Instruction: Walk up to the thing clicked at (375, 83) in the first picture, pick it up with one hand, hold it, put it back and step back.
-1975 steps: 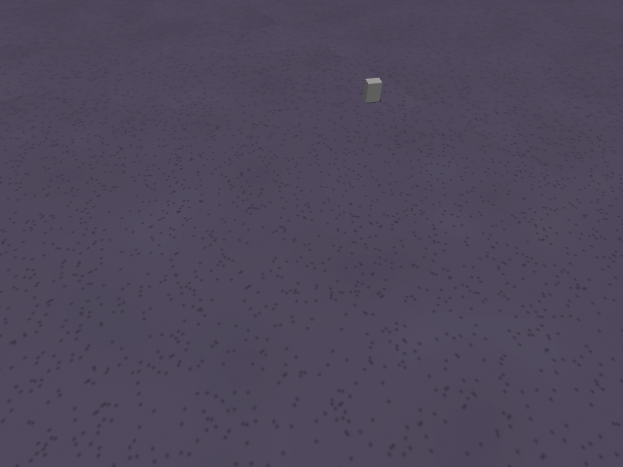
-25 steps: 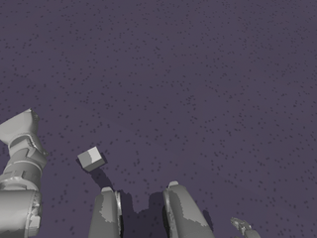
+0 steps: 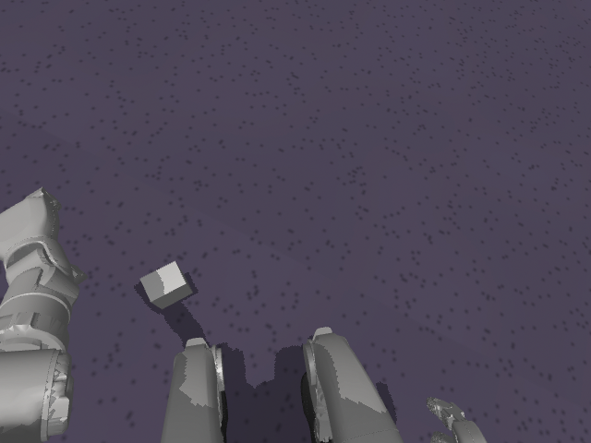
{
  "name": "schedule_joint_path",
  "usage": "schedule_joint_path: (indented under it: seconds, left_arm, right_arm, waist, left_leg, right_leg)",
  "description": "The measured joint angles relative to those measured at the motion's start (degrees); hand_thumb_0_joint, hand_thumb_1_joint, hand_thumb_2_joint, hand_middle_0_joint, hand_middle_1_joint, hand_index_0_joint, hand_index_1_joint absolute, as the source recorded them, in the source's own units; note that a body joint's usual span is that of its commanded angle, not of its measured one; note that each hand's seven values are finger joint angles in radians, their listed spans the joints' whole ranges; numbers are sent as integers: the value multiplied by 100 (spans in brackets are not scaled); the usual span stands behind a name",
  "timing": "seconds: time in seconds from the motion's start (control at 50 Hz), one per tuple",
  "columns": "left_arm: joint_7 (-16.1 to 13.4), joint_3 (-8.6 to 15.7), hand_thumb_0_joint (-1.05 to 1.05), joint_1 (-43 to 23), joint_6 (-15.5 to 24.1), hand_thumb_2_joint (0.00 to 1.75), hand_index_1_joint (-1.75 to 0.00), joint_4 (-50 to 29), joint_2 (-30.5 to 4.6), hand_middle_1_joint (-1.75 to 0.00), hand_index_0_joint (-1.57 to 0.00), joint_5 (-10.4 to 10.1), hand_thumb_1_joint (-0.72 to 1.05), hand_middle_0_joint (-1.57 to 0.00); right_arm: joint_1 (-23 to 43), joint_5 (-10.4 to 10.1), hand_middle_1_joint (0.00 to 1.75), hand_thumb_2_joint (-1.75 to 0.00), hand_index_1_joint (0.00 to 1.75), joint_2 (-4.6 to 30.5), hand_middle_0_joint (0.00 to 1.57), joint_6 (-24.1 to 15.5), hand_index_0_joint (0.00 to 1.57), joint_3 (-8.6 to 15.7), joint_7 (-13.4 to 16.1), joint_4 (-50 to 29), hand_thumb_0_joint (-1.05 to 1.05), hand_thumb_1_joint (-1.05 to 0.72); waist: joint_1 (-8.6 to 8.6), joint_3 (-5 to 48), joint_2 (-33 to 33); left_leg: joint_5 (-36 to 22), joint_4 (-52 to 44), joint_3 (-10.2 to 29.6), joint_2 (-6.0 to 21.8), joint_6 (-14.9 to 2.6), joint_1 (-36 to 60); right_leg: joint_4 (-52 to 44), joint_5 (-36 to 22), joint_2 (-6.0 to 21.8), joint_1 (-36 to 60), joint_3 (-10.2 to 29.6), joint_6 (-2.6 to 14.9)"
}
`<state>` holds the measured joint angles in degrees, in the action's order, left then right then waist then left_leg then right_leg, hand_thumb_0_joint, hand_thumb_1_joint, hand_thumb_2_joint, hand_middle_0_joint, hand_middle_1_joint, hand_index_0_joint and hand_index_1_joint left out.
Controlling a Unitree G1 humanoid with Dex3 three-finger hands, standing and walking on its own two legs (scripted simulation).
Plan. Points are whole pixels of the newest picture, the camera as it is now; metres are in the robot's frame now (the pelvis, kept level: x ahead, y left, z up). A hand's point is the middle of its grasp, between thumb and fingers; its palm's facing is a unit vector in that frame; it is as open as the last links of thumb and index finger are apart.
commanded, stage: stand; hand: left
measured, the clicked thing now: (168, 286) +0.43 +0.23 -0.53
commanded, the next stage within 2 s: none
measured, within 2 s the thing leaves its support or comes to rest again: neither
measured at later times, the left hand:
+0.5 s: hand (62, 347) +0.26 +0.23 +0.00, palm faces -0.09 -0.79 -0.60, open 7.8 cm
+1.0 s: hand (62, 433) +0.19 +0.19 +0.07, palm faces +0.15 -0.97 -0.21, open 7.4 cm
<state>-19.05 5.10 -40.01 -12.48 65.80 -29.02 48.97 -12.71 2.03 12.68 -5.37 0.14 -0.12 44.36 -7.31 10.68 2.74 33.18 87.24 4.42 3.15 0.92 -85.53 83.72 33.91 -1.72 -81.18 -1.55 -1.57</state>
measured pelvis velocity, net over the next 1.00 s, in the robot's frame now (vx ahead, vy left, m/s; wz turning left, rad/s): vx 0.04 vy -0.01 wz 0.09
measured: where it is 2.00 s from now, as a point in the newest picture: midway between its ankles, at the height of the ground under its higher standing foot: (269, 436)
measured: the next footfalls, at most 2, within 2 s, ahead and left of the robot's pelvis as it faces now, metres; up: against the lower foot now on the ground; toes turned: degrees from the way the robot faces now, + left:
none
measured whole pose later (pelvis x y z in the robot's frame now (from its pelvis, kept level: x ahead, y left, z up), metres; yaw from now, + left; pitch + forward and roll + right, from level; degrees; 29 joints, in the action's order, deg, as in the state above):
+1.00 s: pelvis +0.04 -0.01 +0.12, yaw +5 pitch +10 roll -2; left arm -1.2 2.0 28.1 -25.3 -5.4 -12.4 -3.0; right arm -14.8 -0.8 12.1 -10.8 -2.5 9.6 28.7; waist -1.4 8.9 2.6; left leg 27.1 57.5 3.9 1.7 1.2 -40.2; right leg 54.3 28.5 0.3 -35.6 -2.3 -1.1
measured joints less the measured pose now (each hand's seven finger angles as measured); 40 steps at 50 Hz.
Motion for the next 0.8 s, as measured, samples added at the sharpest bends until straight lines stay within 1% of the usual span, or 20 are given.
schedule_joint_path:
  seconds: [0.04,0.08,0.12,0.16,0.22,0.3,0.34,0.38,0.48,0.58,0.62,0.66,0.72,0.8]
  left_arm:
    - [19,-50,0,14,-22,83,-69,-9,18,-60,-43,7,-32,-50]
    - [46,-40,0,86,-47,85,-68,-98,69,-59,-40,-84,-27,-47]
    - [88,-36,0,250,-103,87,-63,-307,160,-54,-36,-251,-19,-42]
    - [134,-65,0,523,-185,88,-57,-592,284,-49,-33,-478,-9,-37]
    - [293,-95,0,1171,-363,89,-47,-1356,536,-42,-28,-993,9,-31]
    - [502,-304,0,2209,-629,88,-37,-2461,873,-34,-25,-1756,36,-25]
    - [587,-410,0,2674,-716,88,-34,-2896,1001,-32,-23,-2079,49,-23]
    - [670,-500,0,3110,-776,88,-32,-3288,1096,-30,-23,-2358,60,-22]
    - [843,-626,1,4190,-887,89,-30,-4312,1266,-29,-22,-3130,77,-21]
    - [1058,-690,1,5242,-1015,89,-30,-5324,1401,-29,-22,-3846,85,-21]
    - [1149,-693,1,5651,-1059,90,-30,-5734,1451,-30,-22,-4106,86,-21]
    - [1237,-692,1,6023,-1095,90,-30,-6109,1503,-30,-21,-4323,88,-21]
    - [1381,-668,1,6450,-1163,90,-30,-6555,1573,-30,-21,-4590,88,-20]
    - [1553,-557,1,6783,-1236,90,-30,-6942,1654,-30,-21,-4900,89,-20]
  right_arm:
    - [-5,-18,30,-90,30,-1,20,13,20,-1,11,11,1,-91]
    - [-18,-31,30,-90,30,-2,20,20,20,14,18,9,1,-91]
    - [-39,-62,30,-90,30,-15,20,40,20,47,27,-3,1,-91]
    - [-60,-106,30,-90,30,-37,20,67,20,70,43,-21,1,-91]
    - [-110,-191,30,-90,30,-90,20,131,20,99,87,-85,1,-90]
    - [-146,-296,30,-90,30,-152,20,208,20,66,185,-186,1,-90]
    - [-136,-330,30,-90,30,-166,20,204,20,27,259,-229,1,-90]
    - [-106,-360,30,-89,30,-161,20,179,20,-19,345,-293,1,-90]
    - [2,-393,30,-89,30,-88,20,48,20,-85,564,-548,1,-90]
    - [69,-394,30,-89,30,-4,20,-95,20,-112,727,-893,1,-90]
    - [69,-381,30,-89,30,19,20,-157,20,-118,768,-1038,1,-90]
    - [63,-365,30,-89,30,34,20,-214,20,-126,807,-1176,1,-90]
    - [39,-352,30,-89,30,41,20,-286,20,-148,860,-1370,1,-90]
    - [7,-337,30,-89,30,14,20,-377,20,-196,912,-1536,1,-90]
  waist:
    - [-2,7,11]
    - [0,11,32]
    - [20,1,52]
    - [35,-21,70]
    - [87,-61,92]
    - [178,-115,89]
    - [223,-126,80]
    - [265,-140,67]
    - [369,-206,40]
    - [457,-218,21]
    - [492,-188,12]
    - [523,-157,9]
    - [569,-124,3]
    - [610,-119,-10]
  left_leg:
    - [-1,-30,2,0,-1,62]
    - [-9,-88,0,3,-3,148]
    - [-22,-187,-11,13,-9,295]
    - [-49,-343,-34,17,-14,515]
    - [-105,-665,-75,27,-16,972]
    - [-201,-1196,-129,23,-19,1769]
    - [-265,-1471,-136,6,-16,2160]
    - [-335,-1739,-138,-14,-12,2532]
    - [-503,-2357,-147,-54,-3,3398]
    - [-651,-2881,-155,-99,-6,4101]
    - [-682,-3019,-153,-112,-6,4297]
    - [-696,-3110,-144,-122,-5,4448]
    - [-698,-3175,-125,-137,-3,4587]
    - [-678,-3168,-98,-148,6,4659]
  right_leg:
    - [-36,-3,0,65,-3,-1]
    - [-102,-16,-1,154,-4,-3]
    - [-212,-41,-7,300,4,-8]
    - [-371,-76,-6,515,19,-12]
    - [-696,-146,-6,959,47,-10]
    - [-1220,-249,13,1742,77,-11]
    - [-1488,-306,35,2135,73,-3]
    - [-1749,-366,58,2511,63,5]
    - [-2351,-514,106,3381,48,19]
    - [-2855,-638,157,4087,35,22]
    - [-2988,-663,171,4285,27,23]
    - [-3081,-672,182,4443,14,23]
    - [-3147,-664,197,4594,-8,24]
    - [-3141,-633,205,4678,-36,31]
